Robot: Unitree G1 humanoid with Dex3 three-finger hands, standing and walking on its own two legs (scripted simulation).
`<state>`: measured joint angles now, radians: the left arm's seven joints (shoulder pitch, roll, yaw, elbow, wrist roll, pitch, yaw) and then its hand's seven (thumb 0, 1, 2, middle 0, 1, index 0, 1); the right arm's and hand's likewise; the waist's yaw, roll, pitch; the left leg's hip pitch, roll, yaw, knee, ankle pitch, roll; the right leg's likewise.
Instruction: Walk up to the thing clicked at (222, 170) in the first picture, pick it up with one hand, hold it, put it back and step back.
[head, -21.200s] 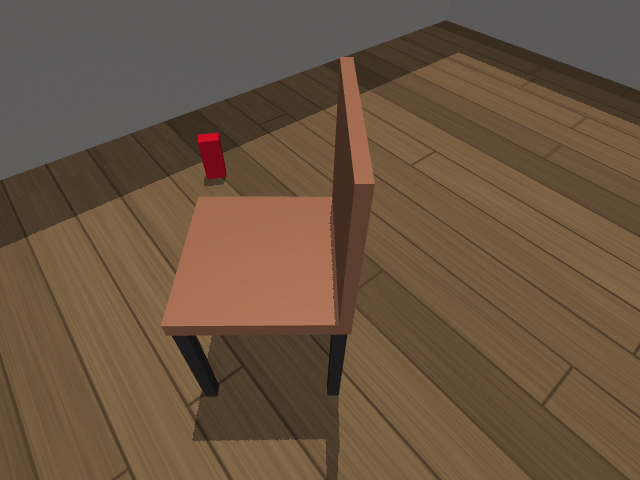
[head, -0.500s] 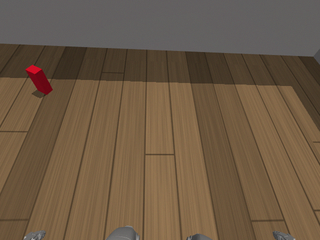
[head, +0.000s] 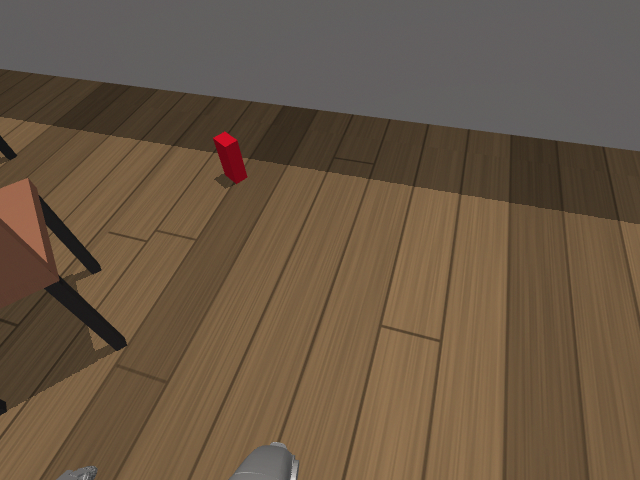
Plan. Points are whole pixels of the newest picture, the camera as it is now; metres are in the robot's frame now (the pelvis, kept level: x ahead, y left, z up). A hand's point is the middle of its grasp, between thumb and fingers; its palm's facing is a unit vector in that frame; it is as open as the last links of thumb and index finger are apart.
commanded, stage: walk up
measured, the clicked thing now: (230, 158) +1.45 +0.56 -0.66
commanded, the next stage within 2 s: stand in 1.30 s
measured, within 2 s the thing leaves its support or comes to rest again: neither
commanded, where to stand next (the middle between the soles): +0.12 -0.01 m, yaw +13 degrees
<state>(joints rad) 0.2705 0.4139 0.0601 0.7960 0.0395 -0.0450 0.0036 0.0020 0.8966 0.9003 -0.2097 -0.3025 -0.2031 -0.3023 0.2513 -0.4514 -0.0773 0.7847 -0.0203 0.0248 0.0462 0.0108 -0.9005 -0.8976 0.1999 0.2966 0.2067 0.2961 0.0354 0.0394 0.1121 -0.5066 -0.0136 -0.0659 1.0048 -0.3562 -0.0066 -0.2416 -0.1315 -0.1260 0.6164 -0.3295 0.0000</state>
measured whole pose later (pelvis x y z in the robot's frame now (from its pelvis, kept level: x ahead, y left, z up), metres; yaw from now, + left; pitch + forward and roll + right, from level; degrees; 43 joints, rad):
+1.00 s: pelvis +0.03 +0.00 +0.00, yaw +16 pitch -2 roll +0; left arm 0.14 0.38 0.01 0.99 0.00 -0.02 -0.01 0.00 0.90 0.90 -0.21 -0.30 -0.20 -0.30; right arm 0.15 -0.37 -0.01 1.03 0.00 -0.03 0.01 0.01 -0.90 -0.90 0.20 0.30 0.21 0.30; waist 0.01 0.00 0.07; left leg -0.28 -0.04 -0.08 0.62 -0.30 0.01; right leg -0.26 -0.07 -0.05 0.59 -0.30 0.04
